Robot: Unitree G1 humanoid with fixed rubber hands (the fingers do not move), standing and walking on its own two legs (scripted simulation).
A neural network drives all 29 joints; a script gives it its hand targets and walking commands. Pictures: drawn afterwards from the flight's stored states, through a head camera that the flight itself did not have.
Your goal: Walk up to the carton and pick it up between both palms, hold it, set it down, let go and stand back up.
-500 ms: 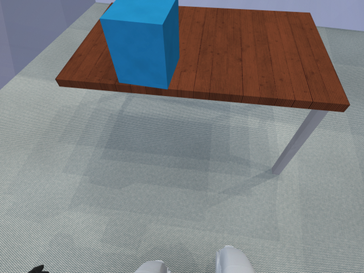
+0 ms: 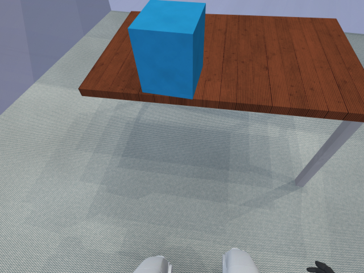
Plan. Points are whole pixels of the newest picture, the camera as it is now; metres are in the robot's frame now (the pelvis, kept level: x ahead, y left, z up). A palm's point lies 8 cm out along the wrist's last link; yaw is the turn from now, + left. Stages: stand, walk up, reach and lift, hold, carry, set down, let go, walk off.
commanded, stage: walk up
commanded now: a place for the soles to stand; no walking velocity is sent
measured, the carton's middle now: (171, 50) +0.81 +0.06 +0.03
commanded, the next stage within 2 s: none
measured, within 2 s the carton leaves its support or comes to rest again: neither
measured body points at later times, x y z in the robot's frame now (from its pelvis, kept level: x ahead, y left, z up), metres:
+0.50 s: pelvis +0.04 +0.06 -0.01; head +0.07 +0.04 +0.44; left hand +0.07 +0.43 -0.08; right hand +0.17 -0.25 -0.12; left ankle +0.05 +0.19 -0.70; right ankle +0.09 -0.13 -0.69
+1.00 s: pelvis +0.06 +0.09 +0.00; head +0.10 +0.06 +0.44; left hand +0.14 +0.44 -0.08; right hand +0.17 -0.23 -0.11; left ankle +0.06 +0.22 -0.68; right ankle +0.12 -0.05 -0.69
